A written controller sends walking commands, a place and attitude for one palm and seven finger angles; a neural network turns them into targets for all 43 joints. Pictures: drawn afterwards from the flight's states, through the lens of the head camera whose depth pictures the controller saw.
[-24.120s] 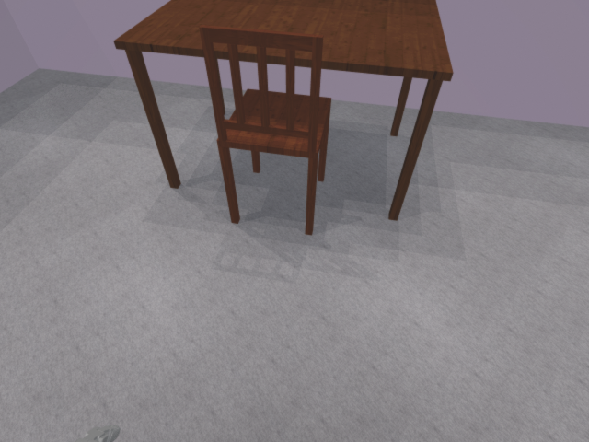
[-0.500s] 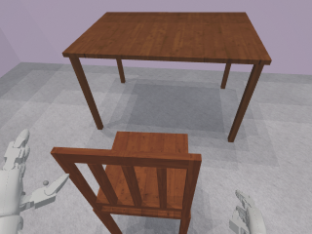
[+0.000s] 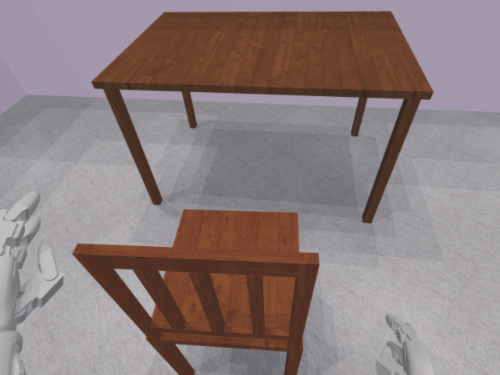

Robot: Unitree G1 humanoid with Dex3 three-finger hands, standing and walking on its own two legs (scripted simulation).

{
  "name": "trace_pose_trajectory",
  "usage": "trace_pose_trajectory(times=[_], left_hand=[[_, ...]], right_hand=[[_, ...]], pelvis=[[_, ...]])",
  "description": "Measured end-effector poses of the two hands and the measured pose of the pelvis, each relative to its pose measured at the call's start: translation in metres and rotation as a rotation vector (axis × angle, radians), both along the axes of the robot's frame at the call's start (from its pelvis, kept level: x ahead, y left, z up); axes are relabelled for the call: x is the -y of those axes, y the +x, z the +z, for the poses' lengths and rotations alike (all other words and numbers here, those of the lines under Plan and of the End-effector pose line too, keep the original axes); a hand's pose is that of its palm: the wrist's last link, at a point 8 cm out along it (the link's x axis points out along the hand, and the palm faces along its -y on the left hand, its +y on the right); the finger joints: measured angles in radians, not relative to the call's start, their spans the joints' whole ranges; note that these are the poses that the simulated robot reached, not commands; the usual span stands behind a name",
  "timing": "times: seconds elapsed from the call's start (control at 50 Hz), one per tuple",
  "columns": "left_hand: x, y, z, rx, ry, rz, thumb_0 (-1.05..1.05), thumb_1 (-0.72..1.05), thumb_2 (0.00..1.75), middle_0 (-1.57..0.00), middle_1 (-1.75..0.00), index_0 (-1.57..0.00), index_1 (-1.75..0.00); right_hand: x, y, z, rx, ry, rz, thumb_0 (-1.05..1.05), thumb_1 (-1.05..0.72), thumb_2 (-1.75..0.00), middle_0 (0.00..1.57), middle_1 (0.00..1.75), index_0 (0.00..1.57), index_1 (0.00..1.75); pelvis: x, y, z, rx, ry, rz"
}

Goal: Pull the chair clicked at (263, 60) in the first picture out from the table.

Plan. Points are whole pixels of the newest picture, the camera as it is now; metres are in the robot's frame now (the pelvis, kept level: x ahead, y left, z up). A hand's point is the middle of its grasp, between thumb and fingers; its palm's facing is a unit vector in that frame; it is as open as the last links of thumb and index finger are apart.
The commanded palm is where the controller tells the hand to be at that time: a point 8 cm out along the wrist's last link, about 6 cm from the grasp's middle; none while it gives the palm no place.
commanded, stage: draw the hand back to the body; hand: left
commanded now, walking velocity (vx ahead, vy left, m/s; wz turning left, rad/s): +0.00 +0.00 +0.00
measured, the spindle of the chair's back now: (210, 302) +0.27 +0.12 -0.09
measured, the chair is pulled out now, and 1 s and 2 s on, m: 0.60 0.60 0.60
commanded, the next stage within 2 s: step back with the hand held close in 0.06 s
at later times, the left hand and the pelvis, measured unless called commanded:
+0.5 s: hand (39, 294) +0.16 +0.27 +0.15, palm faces +0.34 -0.77 -0.54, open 7.4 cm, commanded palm +0.10 +0.31 +0.18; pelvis -0.04 +0.01 +0.00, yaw -1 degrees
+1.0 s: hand out of the picture +0.08 +0.29 +0.16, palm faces +0.47 -0.73 -0.50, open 7.4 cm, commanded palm +0.01 +0.32 +0.18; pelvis -0.12 +0.02 -0.01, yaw +2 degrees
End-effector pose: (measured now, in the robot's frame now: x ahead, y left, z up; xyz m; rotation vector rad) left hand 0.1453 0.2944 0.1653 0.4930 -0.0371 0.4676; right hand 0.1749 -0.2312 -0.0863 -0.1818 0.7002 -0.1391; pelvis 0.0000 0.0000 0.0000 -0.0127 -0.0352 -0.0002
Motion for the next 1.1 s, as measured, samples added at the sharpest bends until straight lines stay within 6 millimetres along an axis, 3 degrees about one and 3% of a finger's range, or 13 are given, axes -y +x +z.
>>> trace_pose_trajectory(times=[0.12, 0.24, 0.42, 0.62, 0.86, 0.98, 1.1], left_hand=[[-0.007, -0.004, 0.016, 0.059, 0.039, 0.012, 0.01, 0.89, 0.89, -0.22, -0.30, -0.22, -0.30], [-0.013, -0.004, 0.012, 0.057, 0.016, 0.022, 0.01, 0.89, 0.90, -0.21, -0.30, -0.21, -0.30], [-0.009, -0.006, 0.001, -0.048, 0.050, -0.073, 0.01, 0.89, 0.90, -0.21, -0.30, -0.21, -0.30], [-0.015, -0.048, 0.020, 0.008, 0.136, -0.063, 0.01, 0.89, 0.90, -0.22, -0.31, -0.22, -0.30], [-0.020, -0.091, 0.000, 0.079, 0.046, -0.032, 0.01, 0.89, 0.90, -0.22, -0.30, -0.22, -0.30], [-0.030, -0.106, 0.016, 0.141, 0.140, -0.053, 0.02, 0.89, 0.90, -0.22, -0.31, -0.22, -0.30], [-0.026, -0.130, 0.021, 0.159, 0.204, -0.043, 0.01, 0.89, 0.90, -0.21, -0.30, -0.22, -0.30]], right_hand=[[-0.007, 0.003, 0.003, 0.025, 0.008, 0.008, 0.01, -0.91, -0.90, 0.20, 0.30, 0.20, 0.30], [-0.015, 0.003, 0.005, 0.027, 0.024, 0.019, 0.01, -0.91, -0.90, 0.20, 0.30, 0.20, 0.30], [-0.012, -0.027, 0.001, -0.057, 0.010, -0.037, 0.01, -0.91, -0.90, 0.20, 0.30, 0.20, 0.30], [-0.009, -0.067, -0.003, -0.089, 0.003, -0.075, 0.01, -0.91, -0.90, 0.20, 0.30, 0.20, 0.30], [-0.003, -0.109, 0.007, -0.038, -0.077, -0.048, 0.01, -0.91, -0.90, 0.20, 0.30, 0.20, 0.30], [-0.011, -0.130, 0.011, -0.016, -0.080, -0.037, 0.01, -0.91, -0.90, 0.20, 0.30, 0.20, 0.30], [-0.016, -0.138, -0.003, -0.012, -0.047, 0.003, 0.01, -0.91, -0.90, 0.20, 0.30, 0.20, 0.30]], pelvis=[[-0.003, -0.002, 0.000, 0.009, -0.001, 0.001], [-0.006, -0.008, 0.001, 0.006, -0.003, -0.001], [-0.015, -0.031, 0.003, -0.031, 0.006, -0.016], [-0.011, -0.057, 0.000, -0.032, 0.011, -0.009], [-0.017, -0.101, -0.008, -0.029, -0.009, -0.003], [-0.018, -0.116, -0.010, -0.026, -0.025, 0.032], [-0.013, -0.127, -0.018, -0.014, -0.020, 0.034]])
